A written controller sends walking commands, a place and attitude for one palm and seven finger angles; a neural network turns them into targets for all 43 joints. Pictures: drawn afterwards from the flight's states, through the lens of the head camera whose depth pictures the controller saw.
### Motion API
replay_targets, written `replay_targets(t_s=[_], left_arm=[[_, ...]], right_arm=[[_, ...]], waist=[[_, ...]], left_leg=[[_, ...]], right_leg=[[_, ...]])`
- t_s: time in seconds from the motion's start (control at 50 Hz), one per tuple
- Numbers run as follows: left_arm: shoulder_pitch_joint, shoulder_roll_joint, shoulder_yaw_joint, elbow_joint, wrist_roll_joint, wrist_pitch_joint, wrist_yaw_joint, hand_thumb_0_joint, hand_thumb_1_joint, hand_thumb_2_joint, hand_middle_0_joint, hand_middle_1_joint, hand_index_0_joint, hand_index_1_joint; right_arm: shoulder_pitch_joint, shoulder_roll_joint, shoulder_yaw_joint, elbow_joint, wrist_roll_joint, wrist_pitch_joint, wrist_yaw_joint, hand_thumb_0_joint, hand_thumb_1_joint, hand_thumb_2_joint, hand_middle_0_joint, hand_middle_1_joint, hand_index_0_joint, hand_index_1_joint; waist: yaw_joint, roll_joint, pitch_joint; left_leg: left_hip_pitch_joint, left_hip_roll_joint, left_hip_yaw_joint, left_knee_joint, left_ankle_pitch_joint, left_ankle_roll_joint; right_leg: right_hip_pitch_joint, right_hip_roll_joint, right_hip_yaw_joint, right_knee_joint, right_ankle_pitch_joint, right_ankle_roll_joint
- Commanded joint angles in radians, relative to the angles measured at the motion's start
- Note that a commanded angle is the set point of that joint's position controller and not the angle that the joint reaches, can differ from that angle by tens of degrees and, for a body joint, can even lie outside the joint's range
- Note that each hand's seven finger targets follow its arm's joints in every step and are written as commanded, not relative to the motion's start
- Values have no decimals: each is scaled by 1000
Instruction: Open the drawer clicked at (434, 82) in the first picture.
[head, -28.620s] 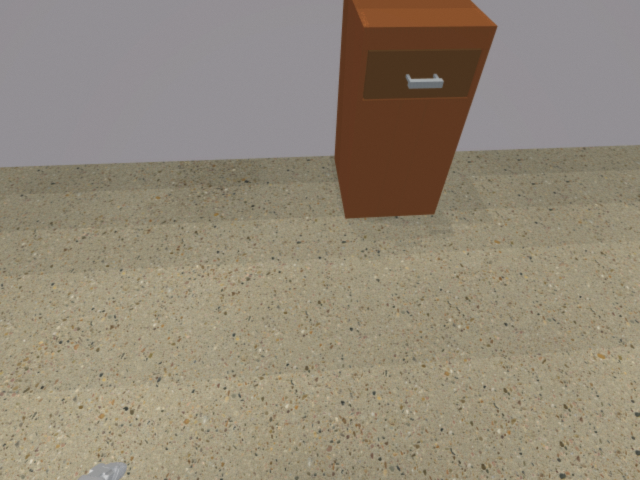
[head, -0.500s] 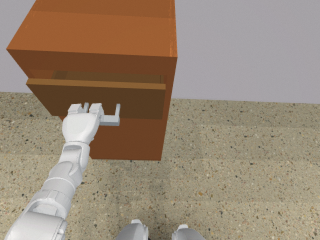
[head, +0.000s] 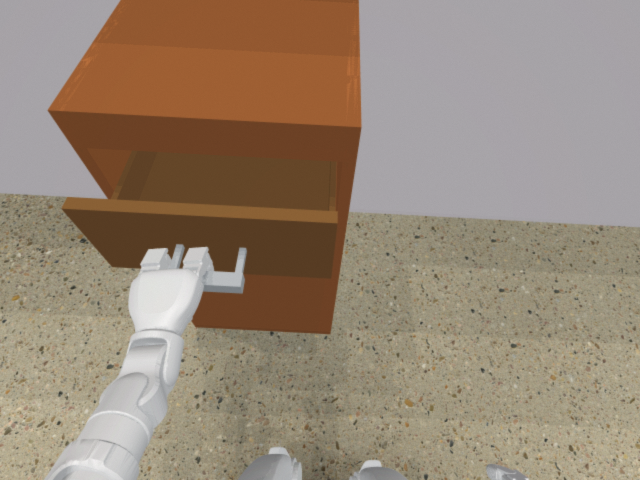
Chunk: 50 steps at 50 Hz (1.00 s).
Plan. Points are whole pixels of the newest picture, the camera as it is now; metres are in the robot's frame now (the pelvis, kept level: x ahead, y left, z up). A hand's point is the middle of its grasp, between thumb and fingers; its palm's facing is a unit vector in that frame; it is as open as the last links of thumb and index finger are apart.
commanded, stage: pull the drawer open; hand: left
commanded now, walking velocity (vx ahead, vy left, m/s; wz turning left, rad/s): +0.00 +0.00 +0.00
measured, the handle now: (207, 267) +0.40 +0.19 -0.04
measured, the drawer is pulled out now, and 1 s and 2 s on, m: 0.11 0.22 0.30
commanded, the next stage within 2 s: open the thumb to release the handle in 1.78 s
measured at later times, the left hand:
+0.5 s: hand (172, 354) +0.28 +0.21 -0.06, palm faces -0.04 -0.10 -0.99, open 5.5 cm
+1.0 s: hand (163, 394) +0.23 +0.21 -0.06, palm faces -0.05 -0.13 -0.99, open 5.6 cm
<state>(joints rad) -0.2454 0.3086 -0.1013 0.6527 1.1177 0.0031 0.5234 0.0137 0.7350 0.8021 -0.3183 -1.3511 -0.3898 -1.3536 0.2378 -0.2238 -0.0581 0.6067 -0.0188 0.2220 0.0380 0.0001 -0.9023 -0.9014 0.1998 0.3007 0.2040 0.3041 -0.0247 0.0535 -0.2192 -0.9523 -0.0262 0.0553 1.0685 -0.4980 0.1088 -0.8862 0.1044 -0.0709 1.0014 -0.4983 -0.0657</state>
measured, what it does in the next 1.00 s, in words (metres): stands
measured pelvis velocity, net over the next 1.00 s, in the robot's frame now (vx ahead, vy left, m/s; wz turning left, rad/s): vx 0.00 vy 0.00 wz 0.01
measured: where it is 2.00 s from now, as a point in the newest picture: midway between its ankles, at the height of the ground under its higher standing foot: outside the picture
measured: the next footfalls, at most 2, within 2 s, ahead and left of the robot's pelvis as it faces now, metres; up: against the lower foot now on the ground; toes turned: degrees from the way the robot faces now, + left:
none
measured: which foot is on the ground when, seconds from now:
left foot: down 0.00-1.00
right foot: down 0.00-1.00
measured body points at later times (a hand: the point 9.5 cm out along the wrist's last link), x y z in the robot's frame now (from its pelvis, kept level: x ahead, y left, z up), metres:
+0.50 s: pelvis +0.00 +0.00 +0.00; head +0.07 +0.00 +0.44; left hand +0.28 +0.22 +0.00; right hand +0.14 -0.25 -0.12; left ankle +0.00 +0.05 -0.66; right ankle -0.02 -0.09 -0.66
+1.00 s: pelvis +0.00 +0.00 +0.00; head +0.07 +0.00 +0.44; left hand +0.23 +0.22 +0.00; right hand +0.18 -0.23 -0.11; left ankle +0.00 +0.05 -0.66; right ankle -0.02 -0.09 -0.66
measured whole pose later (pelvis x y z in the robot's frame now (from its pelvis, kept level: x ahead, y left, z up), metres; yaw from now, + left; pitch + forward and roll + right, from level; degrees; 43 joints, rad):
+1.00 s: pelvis +0.00 +0.00 +0.00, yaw +0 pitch +19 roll -3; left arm 0.25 0.29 -0.12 0.23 1.11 0.02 0.55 0.03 0.74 0.78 -0.29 -1.35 -0.41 -1.34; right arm 0.18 -0.22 -0.01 0.50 -0.02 0.18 0.06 0.00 -0.90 -0.90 0.20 0.30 0.20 0.30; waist 0.01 0.05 -0.22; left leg -0.91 -0.03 0.06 1.09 -0.52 0.11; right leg -0.85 0.10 -0.07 1.04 -0.53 -0.07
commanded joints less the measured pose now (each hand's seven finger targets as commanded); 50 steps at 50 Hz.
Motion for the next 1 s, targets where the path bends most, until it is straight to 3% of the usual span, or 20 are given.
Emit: replay_targets(t_s=[0.0,0.04,0.08,0.14,0.18,0.24,0.3,0.36,0.4,0.48,0.5,0.52,0.54,0.56,0.68,0.74,0.78,0.88,0.94,0.98], left_arm=[[-112,75,4,-212,-1,-23,50,0,900,900,-400,-1350,-400,-1350],[-69,77,8,-222,-1,-19,53,0,900,900,-400,-1350,-400,-1350],[-83,76,5,-234,3,-21,53,0,900,900,-400,-1350,-400,-1350],[-26,60,-7,-271,-3,-20,55,0,900,900,-400,-1350,-400,-1350],[26,83,15,-286,0,-19,56,0,900,900,-400,-1350,-400,-1350],[60,55,-10,-324,-3,-16,58,0,900,900,-400,-1350,-400,-1350],[91,68,2,-342,-2,-14,61,0,900,900,-400,-1350,-400,-1350],[127,77,9,-377,2,-12,66,0,900,900,-400,-1350,-400,-1350],[148,48,-20,-399,2,-9,68,0,900,900,-400,-1350,-400,-1350],[199,50,-20,-425,1,-5,67,0,900,900,-400,-1350,-400,-1350],[206,59,-11,-426,-2,-6,67,0,900,900,-400,-1350,-400,-1350],[217,73,3,-425,7,-8,70,0,900,900,-400,-1350,-400,-1350],[231,47,-22,-443,0,-7,68,0,900,900,-400,-1350,-400,-1350],[262,74,6,-453,0,-9,69,0,900,900,-400,-1350,-400,-1350],[289,48,-25,-490,10,-5,73,0,900,900,-400,-1350,-400,-1350],[364,34,-36,-520,0,0,72,0,900,900,-400,-1350,-400,-1350],[401,50,-19,-511,-2,2,67,0,900,900,-400,-1350,-400,-1350],[501,54,-14,-578,1,-14,69,0,900,900,-400,-1350,-400,-1350],[555,41,-22,-605,-8,-19,66,0,900,900,-400,-1350,-400,-1350],[620,59,1,-623,-5,-32,68,0,900,900,-400,-1350,-400,-1350]], right_arm=[[26,-147,-46,-103,-6,-29,-14,0,-900,-900,200,300,200,300],[18,-146,-43,-110,-5,-33,-15,0,-900,-900,200,300,200,300],[9,-146,-42,-107,-5,-35,-15,0,-900,-900,200,300,200,300],[5,-143,-43,-118,-4,-43,-14,0,-900,-900,200,300,200,300],[-7,-142,-39,-125,-5,-43,-14,0,-900,-900,200,300,200,300],[-18,-140,-39,-135,-6,-46,-11,0,-900,-900,200,300,200,300],[-24,-142,-36,-141,-7,-51,-13,0,-900,-900,200,300,200,300],[-37,-143,-32,-152,-9,-54,-13,0,-900,-900,200,300,200,300],[-45,-139,-32,-158,-7,-55,-10,0,-900,-900,200,300,200,300],[-63,-136,-25,-170,-7,-56,-7,0,-900,-900,200,300,200,300],[-61,-138,-27,-170,-7,-59,-10,0,-900,-900,200,300,200,300],[-68,-137,-22,-172,-7,-60,-9,0,-900,-900,200,300,200,300],[-69,-136,-24,-176,-8,-62,-8,0,-900,-900,200,300,200,300],[-71,-137,-22,-181,-7,-65,-8,0,-900,-900,200,300,200,300],[-88,-133,-16,-194,-7,-66,-2,0,-900,-900,200,300,200,300],[-91,-130,-15,-211,-4,-68,2,0,-900,-900,200,300,200,300],[-95,-130,-8,-213,-4,-68,4,0,-900,-900,200,300,200,300],[-102,-126,-2,-235,-4,-75,10,0,-900,-900,200,300,200,300],[-109,-127,-1,-245,-6,-77,15,0,-900,-900,200,300,200,300],[-109,-124,7,-254,-8,-82,19,0,-900,-900,200,300,200,300]], waist=[[-3,16,-332],[5,11,-322],[-6,-11,-312],[5,12,-313],[17,9,-331],[11,1,-297],[11,-2,-282],[20,4,-288],[20,30,-275],[21,-3,-285],[19,-11,-253],[29,-6,-260],[25,-2,-260],[35,8,-258],[32,-1,-256],[40,14,-251],[40,-23,-248],[56,8,-242],[50,-18,-219],[64,-14,-239]], left_leg=[[438,43,-145,-115,549,-75],[425,40,-144,-121,531,-73],[418,44,-148,-119,509,-69],[424,40,-145,-123,515,-69],[430,40,-143,-121,530,-71],[421,39,-143,-122,508,-67],[410,39,-145,-120,496,-68],[413,39,-151,-123,494,-70],[431,40,-155,-124,503,-73],[416,38,-151,-120,472,-67],[405,36,-153,-121,459,-68],[394,34,-149,-123,446,-70],[396,31,-143,-120,451,-66],[402,33,-149,-124,462,-70],[400,34,-154,-116,442,-69],[413,34,-158,-120,455,-73],[387,31,-146,-117,442,-67],[397,33,-149,-115,480,-72],[374,30,-143,-109,464,-67],[370,29,-139,-101,482,-67]], right_leg=[[50,-5,57,-103,355,5],[57,-5,55,-103,343,3],[38,-7,55,-103,330,7],[56,-7,54,-103,333,3],[61,-7,59,-97,338,5],[61,-7,58,-103,330,3],[56,-8,58,-98,322,3],[58,-9,60,-94,316,0],[40,-10,54,-92,300,0],[48,-12,58,-92,294,5],[48,-10,56,-94,292,1],[48,-11,57,-88,282,1],[60,-11,56,-92,295,0],[60,-10,60,-90,293,-3],[29,-13,52,-80,265,1],[39,-12,49,-81,261,-2],[54,-12,53,-83,273,1],[46,-13,52,-73,276,-3],[55,-13,53,-77,283,-4],[59,-14,56,-64,297,-4]])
